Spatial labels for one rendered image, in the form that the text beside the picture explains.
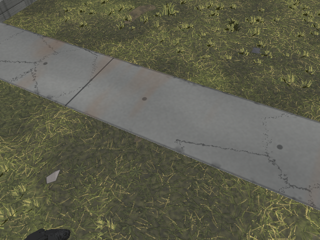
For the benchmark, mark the robot left hand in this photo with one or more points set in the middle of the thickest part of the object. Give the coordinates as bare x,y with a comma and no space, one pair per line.
51,234

